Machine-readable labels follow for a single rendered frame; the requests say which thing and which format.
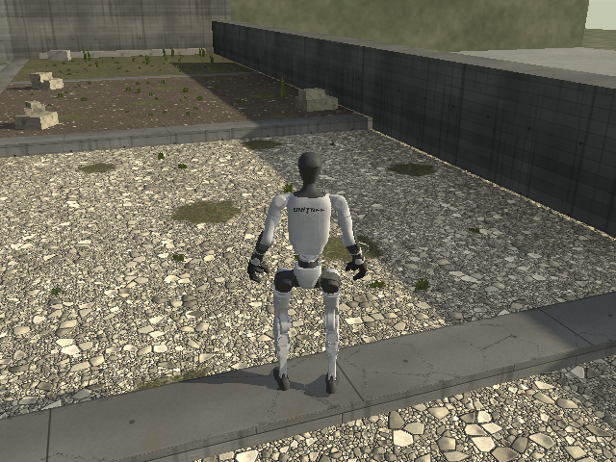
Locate robot left forearm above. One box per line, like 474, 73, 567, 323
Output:
250, 231, 270, 266

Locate humanoid robot torso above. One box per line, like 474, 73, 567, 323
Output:
287, 189, 332, 289

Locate robot left upper arm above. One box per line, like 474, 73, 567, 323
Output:
260, 193, 290, 246

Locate robot right shin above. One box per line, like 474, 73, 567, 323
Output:
325, 315, 339, 381

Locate left robot hand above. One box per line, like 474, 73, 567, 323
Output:
247, 260, 270, 283

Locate robot right upper arm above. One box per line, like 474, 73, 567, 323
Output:
329, 194, 356, 246

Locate robot right forearm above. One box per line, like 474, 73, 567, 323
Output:
346, 231, 365, 265

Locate right robot hand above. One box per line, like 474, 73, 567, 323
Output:
346, 261, 367, 280

